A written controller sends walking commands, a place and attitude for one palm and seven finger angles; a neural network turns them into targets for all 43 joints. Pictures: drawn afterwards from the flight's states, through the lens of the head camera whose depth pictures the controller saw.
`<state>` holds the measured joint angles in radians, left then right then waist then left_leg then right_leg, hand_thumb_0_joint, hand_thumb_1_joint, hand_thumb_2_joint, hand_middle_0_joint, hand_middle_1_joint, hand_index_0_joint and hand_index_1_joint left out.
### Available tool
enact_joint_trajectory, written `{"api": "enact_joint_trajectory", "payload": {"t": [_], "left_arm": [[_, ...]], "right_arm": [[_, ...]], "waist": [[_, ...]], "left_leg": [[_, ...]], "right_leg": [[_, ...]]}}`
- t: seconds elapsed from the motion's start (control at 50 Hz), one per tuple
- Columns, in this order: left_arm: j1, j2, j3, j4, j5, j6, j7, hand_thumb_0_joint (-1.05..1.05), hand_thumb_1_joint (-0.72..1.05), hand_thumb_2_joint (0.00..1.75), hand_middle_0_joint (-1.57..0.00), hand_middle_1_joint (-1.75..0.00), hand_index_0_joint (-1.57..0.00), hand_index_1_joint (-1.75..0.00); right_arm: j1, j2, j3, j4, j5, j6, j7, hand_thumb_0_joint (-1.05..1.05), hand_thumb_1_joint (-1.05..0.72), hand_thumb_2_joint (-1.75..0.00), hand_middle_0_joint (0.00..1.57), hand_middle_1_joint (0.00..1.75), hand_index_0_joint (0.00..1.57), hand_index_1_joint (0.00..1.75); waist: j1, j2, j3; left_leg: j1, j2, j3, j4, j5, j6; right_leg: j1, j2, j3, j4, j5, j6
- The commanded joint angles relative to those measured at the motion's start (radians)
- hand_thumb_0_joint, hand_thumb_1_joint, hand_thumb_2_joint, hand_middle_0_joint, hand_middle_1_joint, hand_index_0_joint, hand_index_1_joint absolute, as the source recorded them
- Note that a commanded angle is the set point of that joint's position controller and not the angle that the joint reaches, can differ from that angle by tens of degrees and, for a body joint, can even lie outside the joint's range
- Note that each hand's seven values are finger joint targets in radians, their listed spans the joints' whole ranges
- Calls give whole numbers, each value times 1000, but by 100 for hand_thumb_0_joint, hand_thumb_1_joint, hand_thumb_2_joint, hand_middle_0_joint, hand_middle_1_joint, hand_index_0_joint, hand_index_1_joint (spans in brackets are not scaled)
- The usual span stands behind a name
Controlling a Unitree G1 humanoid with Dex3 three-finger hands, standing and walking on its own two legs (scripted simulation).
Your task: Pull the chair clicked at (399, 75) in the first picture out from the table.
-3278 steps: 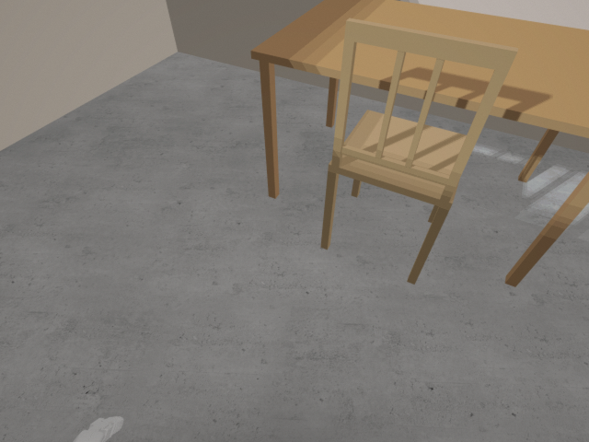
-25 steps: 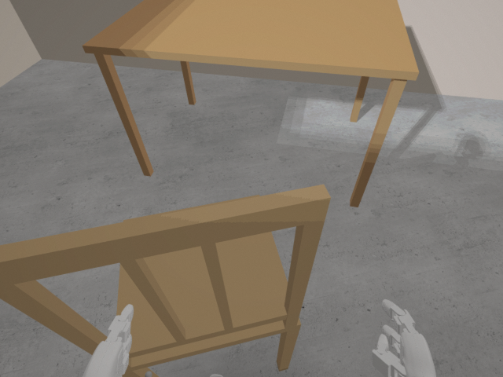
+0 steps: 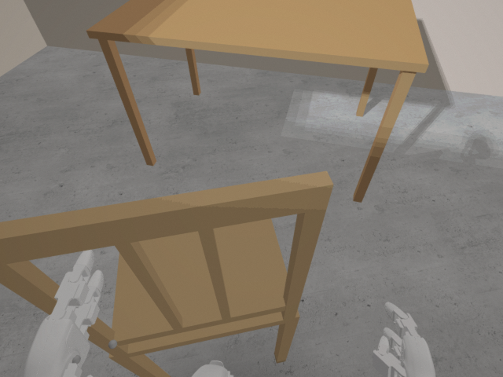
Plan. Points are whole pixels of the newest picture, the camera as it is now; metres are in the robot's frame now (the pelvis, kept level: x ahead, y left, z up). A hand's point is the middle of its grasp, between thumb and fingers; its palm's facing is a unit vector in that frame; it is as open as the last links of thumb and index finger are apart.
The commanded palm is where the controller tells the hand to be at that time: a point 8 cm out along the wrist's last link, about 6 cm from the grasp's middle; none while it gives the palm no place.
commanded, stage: draw the hand back to the body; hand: left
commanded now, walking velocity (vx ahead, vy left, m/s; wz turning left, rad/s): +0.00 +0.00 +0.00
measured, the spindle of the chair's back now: (157, 291) +0.25 +0.17 +0.01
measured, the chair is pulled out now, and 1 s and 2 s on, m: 0.70 0.70 0.74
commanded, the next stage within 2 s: step back with the hand held close in 1.28 s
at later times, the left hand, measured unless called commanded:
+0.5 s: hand (79, 327) +0.17 +0.22 +0.10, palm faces +0.11 -0.93 -0.35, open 15.0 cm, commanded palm +0.14 +0.29 +0.16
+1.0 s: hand (48, 291) +0.20 +0.26 +0.12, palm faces +0.29 -0.84 -0.46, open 8.0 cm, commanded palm +0.19 +0.31 +0.24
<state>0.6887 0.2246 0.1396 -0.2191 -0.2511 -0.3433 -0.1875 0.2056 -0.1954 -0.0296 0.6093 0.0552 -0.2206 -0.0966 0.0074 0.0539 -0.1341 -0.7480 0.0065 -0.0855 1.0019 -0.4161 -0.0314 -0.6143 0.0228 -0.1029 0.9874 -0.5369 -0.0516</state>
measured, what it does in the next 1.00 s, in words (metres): rises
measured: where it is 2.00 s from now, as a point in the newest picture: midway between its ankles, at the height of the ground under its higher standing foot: outside the picture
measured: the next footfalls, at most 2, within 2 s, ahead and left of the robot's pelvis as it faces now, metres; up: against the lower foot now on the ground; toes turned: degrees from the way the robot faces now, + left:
none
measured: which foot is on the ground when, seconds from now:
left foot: down 0.00-1.00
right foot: down 0.00-1.00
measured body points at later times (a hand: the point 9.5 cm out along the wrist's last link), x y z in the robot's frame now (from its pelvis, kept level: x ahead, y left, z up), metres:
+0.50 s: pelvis +0.01 +0.01 +0.05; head +0.01 +0.01 +0.49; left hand +0.16 +0.26 +0.13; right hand +0.20 -0.21 -0.03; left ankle +0.05 +0.14 -0.68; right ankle -0.02 -0.09 -0.68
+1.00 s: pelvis +0.05 +0.01 +0.06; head +0.05 -0.01 +0.51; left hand +0.18 +0.30 +0.15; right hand +0.25 -0.20 -0.03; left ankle +0.05 +0.14 -0.68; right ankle -0.02 -0.09 -0.68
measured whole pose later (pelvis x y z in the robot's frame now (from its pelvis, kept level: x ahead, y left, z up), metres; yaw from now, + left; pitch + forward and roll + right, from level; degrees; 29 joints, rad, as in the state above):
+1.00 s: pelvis +0.05 +0.01 +0.06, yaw +0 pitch -4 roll +0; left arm 0.61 0.42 0.16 -0.40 -0.10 0.22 0.15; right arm 0.15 -0.24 0.06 0.69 0.03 -0.20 -0.11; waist 0.09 0.04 0.05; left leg -0.17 -0.02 -0.05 0.53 -0.29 -0.01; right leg -0.04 0.00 -0.07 0.49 -0.38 -0.03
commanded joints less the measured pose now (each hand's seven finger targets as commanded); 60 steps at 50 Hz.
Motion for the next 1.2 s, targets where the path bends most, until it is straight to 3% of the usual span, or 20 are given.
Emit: {"api": "enact_joint_trajectory", "payload": {"t": [0.0,0.08,0.18,0.2,0.22,0.24,0.26,0.3,0.32,0.36,0.48,0.6,0.7,0.88,0.92,1.02,1.12,1.18], "left_arm": [[62,136,130,-144,-79,-116,-107,0,-55,20,0,0,0,0],[11,186,186,-229,-110,-40,-114,0,-55,20,0,0,0,0],[-57,185,191,-246,-118,7,-81,0,-37,29,-2,-4,-2,-4],[15,349,221,-238,75,112,85,0,-33,31,-3,-5,-3,-5],[14,263,169,-285,92,161,156,0,-30,32,-4,-5,-4,-5],[-17,244,146,-329,108,182,188,0,-26,34,-4,-6,-4,-6],[-10,215,128,-323,132,202,219,0,-22,36,-4,-7,-4,-7],[-23,274,165,-357,157,226,269,0,-15,39,-5,-8,-5,-8],[-42,316,200,-392,165,231,289,0,-12,41,-6,-9,-6,-9],[-37,318,206,-417,179,235,313,0,-4,44,-7,-10,-7,-10],[-99,345,230,-498,185,263,358,0,17,55,-10,-15,-10,-15],[-165,367,267,-518,185,280,377,0,39,65,-13,-19,-13,-19],[-263,408,292,-602,194,285,389,0,57,74,-16,-23,-16,-23],[-367,492,349,-734,198,310,417,0,90,90,-20,-30,-20,-30],[-347,487,345,-716,198,323,419,0,90,90,-20,-30,-20,-30],[-364,484,342,-705,199,330,416,0,90,90,-20,-30,-20,-30],[-357,494,351,-715,201,324,418,0,90,90,-20,-30,-20,-30],[-362,482,345,-718,201,321,416,0,90,90,-20,-30,-20,-30]], "right_arm": [[-116,-126,-35,-185,9,-72,0,0,-90,-90,20,30,20,30],[-129,-129,-21,-203,19,-78,-20,0,-90,-90,20,30,20,30],[-125,-132,-1,-180,23,-108,-35,0,-90,-90,20,30,20,30],[-143,-115,-2,-161,-10,-51,-50,0,-90,-90,20,30,20,30],[-161,-105,6,-175,-14,-32,-53,0,-90,-90,20,30,20,30],[-137,-109,8,-182,-14,-23,-55,0,-90,-90,20,30,20,30],[-149,-105,12,-176,-18,-9,-55,0,-90,-90,20,30,20,30],[-160,-103,23,-171,-17,13,-59,0,-90,-90,20,30,20,30],[-167,-108,26,-166,-19,19,-62,0,-90,-90,20,30,20,30],[-172,-104,34,-171,-19,22,-65,0,-90,-90,20,30,20,30],[-171,-109,52,-148,-23,26,-62,0,-90,-90,20,30,20,30],[-179,-121,53,-115,-29,25,-54,0,-90,-90,20,30,20,30],[-185,-132,60,-96,-36,7,-37,0,-90,-90,20,30,20,30],[-170,-148,62,-68,-30,-35,-20,0,-90,-90,20,30,20,30],[-156,-149,59,-59,-30,-37,-19,0,-90,-90,20,30,20,30],[-162,-150,59,-55,-29,-40,-11,0,-90,-90,20,30,20,30],[-158,-149,59,-52,-32,-42,-9,0,-90,-90,20,30,20,30],[-170,-144,61,-57,-31,-44,-5,0,-90,-90,20,30,20,30]], "waist": [[3,-63,-114],[10,-14,-114],[4,-27,-5],[80,-24,1],[46,-33,62],[35,-49,53],[34,-2,89],[41,43,119],[47,19,113],[51,51,91],[50,123,47],[49,58,27],[54,145,5],[58,186,-48],[59,205,-54],[58,186,-31],[64,200,-57],[63,172,-38]], "left_leg": [[120,-17,29,-91,153,61],[173,-14,29,-135,133,67],[217,-2,15,-199,103,68],[285,18,22,-223,87,59],[302,15,27,-238,73,60],[328,21,25,-249,67,61],[348,21,34,-265,65,63],[387,25,33,-305,59,64],[401,23,26,-327,72,64],[461,24,30,-373,107,66],[564,22,17,-469,216,57],[640,30,17,-503,343,58],[684,28,9,-526,419,51],[726,28,1,-519,552,47],[724,28,3,-512,586,45],[716,26,5,-508,570,47],[720,24,10,-498,576,50],[711,22,13,-495,535,53]], "right_leg": [[54,-42,112,-218,287,43],[95,-49,128,-271,216,40],[83,-35,101,-332,146,34],[112,-65,180,-420,109,11],[104,-80,173,-464,83,15],[108,-86,159,-474,83,20],[110,-81,143,-487,83,16],[126,-79,129,-520,76,12],[158,-71,117,-526,102,8],[202,-69,99,-522,160,9],[341,-62,71,-532,288,6],[419,-64,69,-556,428,11],[467,-69,66,-560,470,8],[516,-75,54,-540,560,11],[529,-79,51,-536,585,11],[521,-81,46,-536,590,14],[534,-87,45,-525,618,15],[518,-86,45,-528,603,17]]}}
